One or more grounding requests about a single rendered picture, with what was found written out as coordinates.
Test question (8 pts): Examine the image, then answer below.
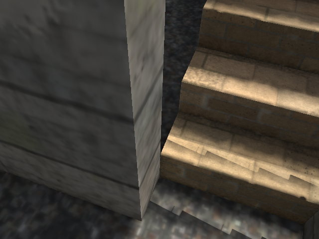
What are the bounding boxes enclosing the stairs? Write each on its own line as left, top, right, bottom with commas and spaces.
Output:
159, 0, 319, 224

